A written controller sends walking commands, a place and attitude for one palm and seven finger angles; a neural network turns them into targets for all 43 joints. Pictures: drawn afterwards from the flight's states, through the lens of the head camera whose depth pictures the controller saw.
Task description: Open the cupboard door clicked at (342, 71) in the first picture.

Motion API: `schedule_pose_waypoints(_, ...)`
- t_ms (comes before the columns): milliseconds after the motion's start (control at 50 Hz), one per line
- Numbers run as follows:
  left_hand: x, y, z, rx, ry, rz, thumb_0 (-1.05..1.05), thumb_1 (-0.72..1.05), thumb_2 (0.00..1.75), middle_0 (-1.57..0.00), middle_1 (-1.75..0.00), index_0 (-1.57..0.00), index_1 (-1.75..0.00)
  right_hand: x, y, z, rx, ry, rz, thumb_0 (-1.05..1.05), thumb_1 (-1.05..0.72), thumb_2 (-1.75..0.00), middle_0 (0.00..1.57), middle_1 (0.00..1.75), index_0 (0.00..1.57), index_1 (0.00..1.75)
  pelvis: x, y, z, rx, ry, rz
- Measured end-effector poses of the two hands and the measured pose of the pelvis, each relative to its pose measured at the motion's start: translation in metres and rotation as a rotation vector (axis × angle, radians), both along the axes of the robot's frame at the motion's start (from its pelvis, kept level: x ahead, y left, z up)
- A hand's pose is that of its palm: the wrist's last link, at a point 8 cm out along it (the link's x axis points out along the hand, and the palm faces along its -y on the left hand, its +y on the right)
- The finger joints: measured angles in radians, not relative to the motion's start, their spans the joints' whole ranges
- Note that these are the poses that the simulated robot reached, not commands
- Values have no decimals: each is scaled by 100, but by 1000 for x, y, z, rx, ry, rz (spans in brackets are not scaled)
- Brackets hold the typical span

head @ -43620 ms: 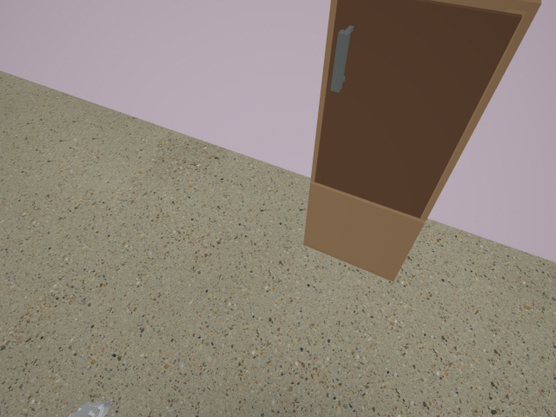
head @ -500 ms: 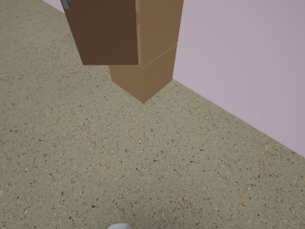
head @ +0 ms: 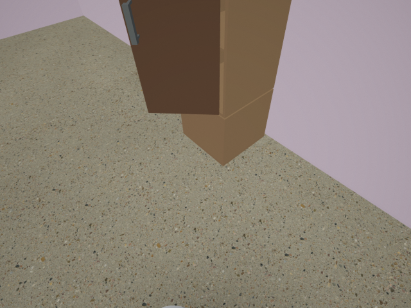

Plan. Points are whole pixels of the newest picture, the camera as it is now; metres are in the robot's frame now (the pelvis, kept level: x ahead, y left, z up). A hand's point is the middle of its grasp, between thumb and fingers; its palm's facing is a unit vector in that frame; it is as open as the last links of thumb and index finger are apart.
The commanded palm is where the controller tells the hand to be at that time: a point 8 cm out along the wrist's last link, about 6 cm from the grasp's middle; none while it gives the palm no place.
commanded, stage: take the last steps up to it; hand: left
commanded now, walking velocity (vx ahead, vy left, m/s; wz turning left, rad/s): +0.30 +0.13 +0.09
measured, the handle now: (132, 22) +1.02 +0.34 +0.11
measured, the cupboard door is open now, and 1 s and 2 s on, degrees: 44 44 44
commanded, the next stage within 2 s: come to a stop and stand still in 0.98 s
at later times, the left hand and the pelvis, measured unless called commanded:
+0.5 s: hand (95, 289) +0.19 +0.29 -0.17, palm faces +0.07 -0.98 -0.19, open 7.4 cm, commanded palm none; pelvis +0.17 +0.10 +0.01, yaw +0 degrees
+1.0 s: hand (123, 206) +0.40 +0.28 -0.15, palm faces +0.06 -0.97 -0.21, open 7.1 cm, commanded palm none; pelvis +0.36 +0.09 +0.01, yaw +0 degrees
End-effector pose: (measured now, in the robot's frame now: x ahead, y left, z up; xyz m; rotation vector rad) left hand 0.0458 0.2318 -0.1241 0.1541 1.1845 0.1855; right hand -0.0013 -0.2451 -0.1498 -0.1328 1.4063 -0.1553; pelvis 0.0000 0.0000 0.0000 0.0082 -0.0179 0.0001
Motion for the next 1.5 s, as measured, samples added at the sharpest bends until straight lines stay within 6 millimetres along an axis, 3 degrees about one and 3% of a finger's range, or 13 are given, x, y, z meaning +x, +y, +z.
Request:
schedule_pose_waypoints(180, -32, 7, -3, -70, 219, 96, 0, 91, 89, -20, -30, -20, -30, 98, 31, 21, 8, -67, 66, 1, -91, -90, 20, 30, 19, 30, 57, 26, 12, 15, 29, 52)
schedule_pose_waypoints(280, -37, 35, -24, -109, 334, 163, 0, 91, 89, -20, -30, -20, -30, 174, 73, 11, -6, -148, 144, 1, -91, -90, 20, 30, 19, 30, 98, 63, -6, -10, 31, 62)
schedule_pose_waypoints(340, -19, 59, -35, -106, 383, 153, 0, 91, 89, -20, -30, -20, -30, 203, 95, 7, -23, -206, 136, 1, -91, -90, 20, 30, 20, 30, 116, 80, -14, -6, 24, 53)
schedule_pose_waypoints(400, 27, 81, -30, -79, 335, 117, 1, 91, 89, -20, -30, -19, -30, 213, 109, 12, -29, -222, 88, 0, -93, -90, 20, 30, 20, 30, 133, 90, -8, 5, 24, 28)
schedule_pose_waypoints(540, 174, 105, -5, -33, 83, 16, 1, 92, 89, -19, -30, -19, -30, 206, 120, 17, -16, -131, 26, 0, -94, -90, 20, 30, 20, 30, 179, 103, 8, 23, 26, 0)
schedule_pose_waypoints(680, 305, 92, 12, -10, -83, -92, 0, 92, 89, -19, -30, -19, -30, 189, 129, 4, 47, 39, -53, 0, -92, -90, 20, 30, 20, 30, 236, 97, 5, 36, 17, -15)
schedule_pose_waypoints(780, 364, 72, 6, -2, -141, -129, 0, 91, 89, -19, -30, -19, -30, 198, 124, -9, 80, 139, -95, 1, -91, -90, 20, 30, 20, 30, 279, 82, -7, 19, 6, -19)
schedule_pose_waypoints(880, 357, 65, 4, -24, -58, -55, -1, 92, 89, -20, -30, -20, -30, 260, 111, 3, 53, 107, -81, 1, -91, -90, 20, 30, 20, 30, 314, 80, 5, 3, 10, -9)
schedule_pose_waypoints(1020, 339, 96, -1, -13, 98, 26, -3, 96, 89, -20, -30, -20, -30, 382, 108, 18, 4, -52, -3, 1, -93, -90, 20, 30, 19, 30, 365, 91, 13, -5, 27, 8)
schedule_pose_waypoints(1120, 326, 111, -24, -65, 242, 69, -1, 94, 89, -20, -30, -20, -30, 465, 120, 18, -47, -165, 60, 1, -93, -90, 20, 30, 19, 30, 408, 116, -1, -33, 17, 0)
schedule_pose_waypoints(1180, 332, 117, -34, -78, 312, 66, 0, 93, 89, -20, -30, -19, -30, 497, 133, 19, -74, -206, 72, 1, -92, -90, 20, 30, 19, 30, 426, 127, -6, -16, 12, -12)
schedule_pose_waypoints(1300, 375, 121, -29, -86, 302, 43, 0, 92, 89, -20, -30, -19, -30, 522, 155, 23, -67, -194, 59, 0, -92, -90, 20, 30, 20, 30, 441, 135, 2, -27, 18, -24)
schedule_pose_waypoints(1500, 457, 121, -12, -11, 109, -21, 0, 91, 89, -20, -30, -19, -30, 504, 119, 22, -81, -147, 0, 0, -92, -90, 21, 30, 20, 30, 439, 114, 6, -42, 30, -37)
